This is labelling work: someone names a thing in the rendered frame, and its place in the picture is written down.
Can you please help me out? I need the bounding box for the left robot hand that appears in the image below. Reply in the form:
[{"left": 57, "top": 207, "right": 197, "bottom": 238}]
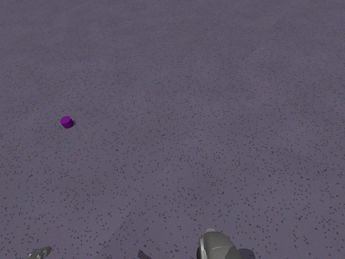
[{"left": 25, "top": 246, "right": 51, "bottom": 259}]

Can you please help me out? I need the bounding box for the tin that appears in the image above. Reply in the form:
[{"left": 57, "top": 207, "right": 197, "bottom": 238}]
[{"left": 60, "top": 116, "right": 74, "bottom": 128}]

